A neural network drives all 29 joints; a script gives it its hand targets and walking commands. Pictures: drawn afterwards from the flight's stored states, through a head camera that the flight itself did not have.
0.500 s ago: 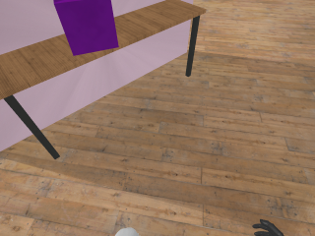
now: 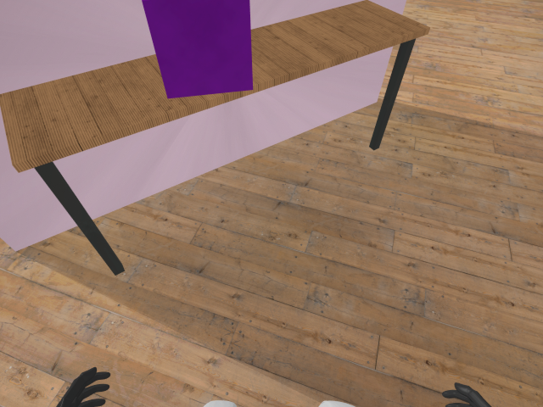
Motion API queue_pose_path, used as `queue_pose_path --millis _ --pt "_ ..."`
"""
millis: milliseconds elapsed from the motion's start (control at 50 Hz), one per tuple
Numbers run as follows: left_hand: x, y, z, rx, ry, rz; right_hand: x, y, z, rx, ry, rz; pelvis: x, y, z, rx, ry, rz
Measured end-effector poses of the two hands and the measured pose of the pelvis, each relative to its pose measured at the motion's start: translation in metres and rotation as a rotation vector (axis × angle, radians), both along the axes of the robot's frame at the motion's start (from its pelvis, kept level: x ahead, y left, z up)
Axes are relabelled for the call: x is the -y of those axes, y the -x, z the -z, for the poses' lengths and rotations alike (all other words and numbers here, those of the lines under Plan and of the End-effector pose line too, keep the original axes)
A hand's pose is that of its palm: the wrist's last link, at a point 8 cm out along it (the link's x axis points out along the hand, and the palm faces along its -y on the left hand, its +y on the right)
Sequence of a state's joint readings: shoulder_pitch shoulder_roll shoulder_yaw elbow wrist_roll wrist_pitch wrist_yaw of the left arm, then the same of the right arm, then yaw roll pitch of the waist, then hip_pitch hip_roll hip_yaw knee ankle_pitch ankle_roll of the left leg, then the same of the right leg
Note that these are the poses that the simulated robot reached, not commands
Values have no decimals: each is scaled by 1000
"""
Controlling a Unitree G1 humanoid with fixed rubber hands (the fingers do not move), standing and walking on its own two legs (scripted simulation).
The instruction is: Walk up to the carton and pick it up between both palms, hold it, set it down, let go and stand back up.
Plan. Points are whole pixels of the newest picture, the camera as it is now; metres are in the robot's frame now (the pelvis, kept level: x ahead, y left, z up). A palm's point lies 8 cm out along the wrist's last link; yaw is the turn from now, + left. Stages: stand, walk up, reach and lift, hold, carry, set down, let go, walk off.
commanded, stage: walk up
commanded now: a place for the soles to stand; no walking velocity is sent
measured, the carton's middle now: (201, 30) +1.13 +0.22 +0.05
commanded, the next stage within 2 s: none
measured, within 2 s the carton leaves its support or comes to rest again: neither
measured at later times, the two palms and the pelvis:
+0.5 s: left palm (79, 335) +0.25 +0.33 -0.08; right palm (438, 321) +0.26 -0.27 -0.07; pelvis +0.14 +0.02 +0.00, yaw +7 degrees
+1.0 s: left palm (98, 312) +0.28 +0.31 -0.07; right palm (411, 235) +0.44 -0.28 -0.08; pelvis +0.29 +0.00 +0.01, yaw +10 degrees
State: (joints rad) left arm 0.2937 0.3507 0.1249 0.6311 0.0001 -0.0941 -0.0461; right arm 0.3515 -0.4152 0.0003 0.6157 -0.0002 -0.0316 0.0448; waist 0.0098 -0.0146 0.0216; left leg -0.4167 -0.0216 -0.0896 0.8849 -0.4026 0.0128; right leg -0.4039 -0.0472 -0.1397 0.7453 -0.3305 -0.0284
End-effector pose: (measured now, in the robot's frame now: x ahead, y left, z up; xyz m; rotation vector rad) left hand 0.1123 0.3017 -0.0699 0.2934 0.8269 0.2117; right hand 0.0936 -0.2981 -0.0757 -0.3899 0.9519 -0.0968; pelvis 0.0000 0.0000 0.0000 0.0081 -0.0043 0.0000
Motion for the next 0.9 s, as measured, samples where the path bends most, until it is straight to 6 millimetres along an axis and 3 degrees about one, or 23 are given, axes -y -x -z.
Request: queue_pose_path --millis 100,220,300,380,480,580,660,740,820,900 --pt "-1 15 -11 -107 -33 -49 2 -42 -5 4 -28 -18 5 -36 -12 3 -18 -13" --pt "-8 1 -11 -166 -28 -73 -7 -85 -9 -16 -33 -33 -2 -73 -17 0 -11 -23" --pt "-18 -26 4 -154 -5 -85 -19 -117 -6 -16 -15 -59 -12 -96 -8 -10 10 -44" --pt "-29 -68 26 -102 23 -94 -31 -141 4 2 20 -86 -25 -116 10 40 16 -76" --pt "-31 -125 14 8 34 -101 -30 -161 -2 -12 48 -107 -24 -140 6 49 24 -114" --pt "-22 -156 7 32 36 -116 -22 -191 -4 -20 50 -132 -13 -166 3 37 22 -141" --pt "-9 -163 7 7 18 -148 -8 -224 3 -23 34 -151 4 -192 5 10 8 -160" --pt "4 -151 8 -65 -3 -177 1 -261 6 -5 23 -149 16 -222 4 2 -11 -163" --pt "8 -140 -2 -151 -20 -208 -1 -292 3 -2 0 -157 17 -248 -6 6 -24 -167" --pt "5 -144 -6 -198 -20 -220 -7 -316 0 -18 -9 -162 12 -270 -11 7 -24 -169"
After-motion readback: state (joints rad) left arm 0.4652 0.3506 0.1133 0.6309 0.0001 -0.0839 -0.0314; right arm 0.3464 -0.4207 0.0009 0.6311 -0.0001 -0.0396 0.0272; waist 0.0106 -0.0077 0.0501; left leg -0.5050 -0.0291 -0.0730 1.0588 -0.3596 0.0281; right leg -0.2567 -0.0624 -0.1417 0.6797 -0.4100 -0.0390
